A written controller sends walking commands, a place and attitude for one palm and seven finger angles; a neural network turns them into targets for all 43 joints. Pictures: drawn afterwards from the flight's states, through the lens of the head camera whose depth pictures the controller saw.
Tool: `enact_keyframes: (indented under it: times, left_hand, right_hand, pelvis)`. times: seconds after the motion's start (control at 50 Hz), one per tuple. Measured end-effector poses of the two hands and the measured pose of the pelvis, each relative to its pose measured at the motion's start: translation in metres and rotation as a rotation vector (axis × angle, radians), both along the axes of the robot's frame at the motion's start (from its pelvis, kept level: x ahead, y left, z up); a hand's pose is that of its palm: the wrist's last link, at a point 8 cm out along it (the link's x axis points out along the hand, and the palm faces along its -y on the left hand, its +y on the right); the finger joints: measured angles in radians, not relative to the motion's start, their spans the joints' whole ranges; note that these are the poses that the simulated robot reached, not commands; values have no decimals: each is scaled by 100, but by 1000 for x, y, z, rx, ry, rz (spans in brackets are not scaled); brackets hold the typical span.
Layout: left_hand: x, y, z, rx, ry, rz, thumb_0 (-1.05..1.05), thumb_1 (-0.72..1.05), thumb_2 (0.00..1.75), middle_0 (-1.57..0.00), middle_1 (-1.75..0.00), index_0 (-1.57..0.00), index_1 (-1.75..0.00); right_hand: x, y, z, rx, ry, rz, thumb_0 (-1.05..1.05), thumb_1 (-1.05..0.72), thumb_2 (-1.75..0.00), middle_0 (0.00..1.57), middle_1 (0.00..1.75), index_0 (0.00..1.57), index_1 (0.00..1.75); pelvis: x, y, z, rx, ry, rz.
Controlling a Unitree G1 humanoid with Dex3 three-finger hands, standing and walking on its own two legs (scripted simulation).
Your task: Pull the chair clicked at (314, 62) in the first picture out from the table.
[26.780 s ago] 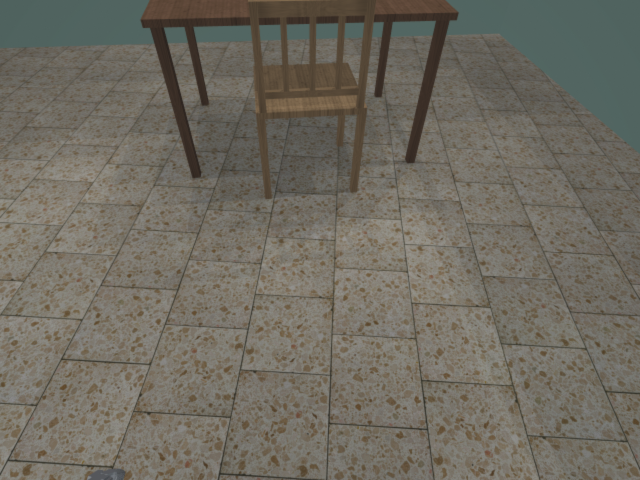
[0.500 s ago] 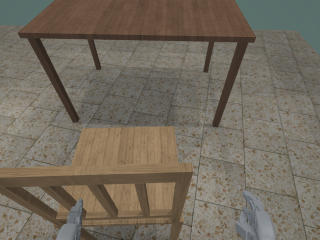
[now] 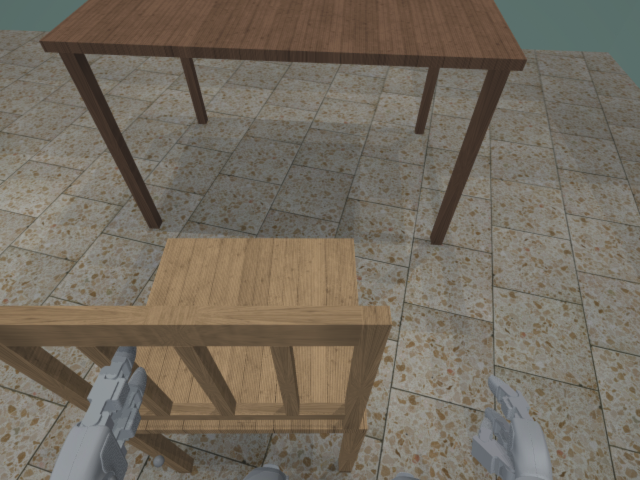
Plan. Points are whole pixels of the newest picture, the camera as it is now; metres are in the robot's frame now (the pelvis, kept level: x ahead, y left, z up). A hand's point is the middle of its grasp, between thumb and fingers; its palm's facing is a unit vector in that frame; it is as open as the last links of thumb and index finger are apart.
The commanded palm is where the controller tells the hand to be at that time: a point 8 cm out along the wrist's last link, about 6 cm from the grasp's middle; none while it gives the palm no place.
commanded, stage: draw the hand back to the body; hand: left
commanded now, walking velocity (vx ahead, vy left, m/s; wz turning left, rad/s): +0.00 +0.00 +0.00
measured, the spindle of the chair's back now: (211, 380) +0.25 +0.17 -0.03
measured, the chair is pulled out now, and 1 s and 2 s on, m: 0.61 0.61 0.60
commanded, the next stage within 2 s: step back with the hand held close in 1.28 s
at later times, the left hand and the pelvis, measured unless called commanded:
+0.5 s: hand (103, 451) +0.14 +0.21 +0.08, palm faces +0.08 -0.89 -0.45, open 13.7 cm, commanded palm +0.13 +0.27 +0.18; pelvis +0.01 -0.01 +0.06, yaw +0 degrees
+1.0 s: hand (83, 435) +0.15 +0.23 +0.10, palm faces +0.14 -0.82 -0.55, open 7.0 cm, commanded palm +0.17 +0.28 +0.25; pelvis +0.04 -0.02 +0.07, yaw +2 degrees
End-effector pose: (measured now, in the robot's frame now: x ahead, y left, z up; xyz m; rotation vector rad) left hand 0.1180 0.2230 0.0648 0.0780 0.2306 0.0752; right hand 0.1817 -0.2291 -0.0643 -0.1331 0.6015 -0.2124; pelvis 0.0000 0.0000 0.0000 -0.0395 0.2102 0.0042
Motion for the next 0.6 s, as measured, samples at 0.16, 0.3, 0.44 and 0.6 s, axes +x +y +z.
enact_keyframes:
  times: [0.16,0.3,0.44,0.6]
  left_hand:
    - [0,9,13,12,-19,-75,-1,-54,20,-1,0,-4,-1]
    - [1,14,30,203,127,-41,-1,-44,25,-11,-7,-10,-5]
    - [1,26,48,335,253,57,-1,-22,35,-11,-9,-26,-14]
    - [3,36,58,367,319,147,0,6,49,-11,-13,-37,-23]
  right_hand:
    - [-5,6,4,32,-22,-6,1,-90,-90,20,30,21,30]
    - [-9,9,23,-3,-14,15,1,-90,-90,20,30,20,30]
    - [-3,14,42,-9,-9,50,1,-90,-90,20,30,20,30]
    - [16,13,51,-21,-16,131,1,-90,-90,20,30,21,30]
  pelvis:
    - [-6,-1,5,-1,-39,-5]
    - [-1,-2,24,-5,-112,-3]
    - [8,-4,49,3,-192,-3]
    - [18,-9,63,17,-227,2]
